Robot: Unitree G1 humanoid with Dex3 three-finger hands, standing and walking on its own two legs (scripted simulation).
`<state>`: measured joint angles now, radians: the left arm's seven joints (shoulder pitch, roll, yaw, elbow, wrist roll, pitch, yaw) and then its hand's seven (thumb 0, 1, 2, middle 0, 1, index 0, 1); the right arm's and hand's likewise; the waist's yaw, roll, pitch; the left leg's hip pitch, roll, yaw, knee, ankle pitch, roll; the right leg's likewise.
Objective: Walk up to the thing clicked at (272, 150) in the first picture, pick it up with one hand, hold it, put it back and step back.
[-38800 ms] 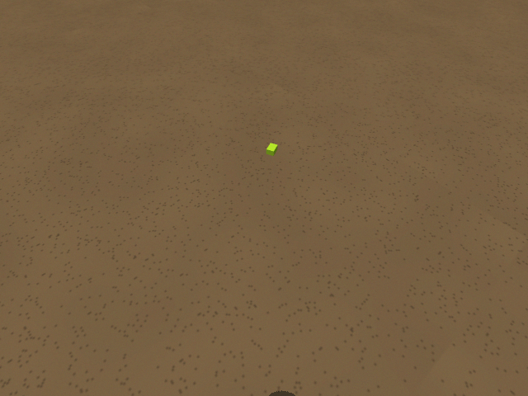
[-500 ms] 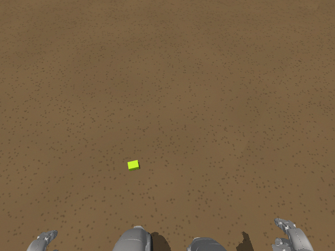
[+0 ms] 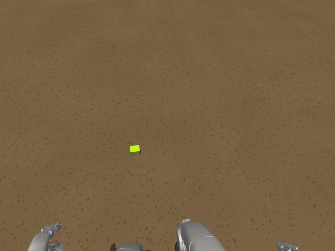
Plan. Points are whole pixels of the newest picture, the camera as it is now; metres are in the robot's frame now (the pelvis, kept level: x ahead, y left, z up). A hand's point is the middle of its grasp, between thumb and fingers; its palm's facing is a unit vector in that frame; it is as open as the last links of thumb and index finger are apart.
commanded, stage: step back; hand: left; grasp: from above
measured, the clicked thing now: (134, 149) +0.74 +0.16 -0.74
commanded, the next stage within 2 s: stand in 1.88 s
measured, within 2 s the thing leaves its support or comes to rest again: neither
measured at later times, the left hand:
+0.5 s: hand out of the picture -0.12 +0.22 -0.13, palm faces -0.05 -0.90 -0.43, open 7.4 cm
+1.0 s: hand out of the picture -0.26 +0.19 -0.15, palm faces +0.00 -0.93 -0.37, open 7.4 cm
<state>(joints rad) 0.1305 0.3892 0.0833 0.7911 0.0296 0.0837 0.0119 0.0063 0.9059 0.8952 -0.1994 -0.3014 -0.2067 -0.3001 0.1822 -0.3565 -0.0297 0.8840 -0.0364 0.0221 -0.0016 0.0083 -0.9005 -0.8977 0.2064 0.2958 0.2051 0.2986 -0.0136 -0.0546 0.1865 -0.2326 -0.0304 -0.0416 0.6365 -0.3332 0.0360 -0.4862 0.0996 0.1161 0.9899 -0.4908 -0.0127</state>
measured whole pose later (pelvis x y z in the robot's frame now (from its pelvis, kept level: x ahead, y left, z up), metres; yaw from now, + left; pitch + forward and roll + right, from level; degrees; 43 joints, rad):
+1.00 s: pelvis -0.34 -0.08 +0.00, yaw -2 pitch -3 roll -1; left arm 0.22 0.37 0.07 0.92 0.02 0.01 0.00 0.01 0.91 0.90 -0.20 -0.30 -0.21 -0.30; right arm 0.14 -0.38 -0.04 0.87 -0.05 0.02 0.01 0.01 -0.90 -0.90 0.21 0.30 0.21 0.30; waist 0.02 0.01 0.09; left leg -0.34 0.05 0.00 0.67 -0.28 0.01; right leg -0.17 0.03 0.04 0.58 -0.39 -0.01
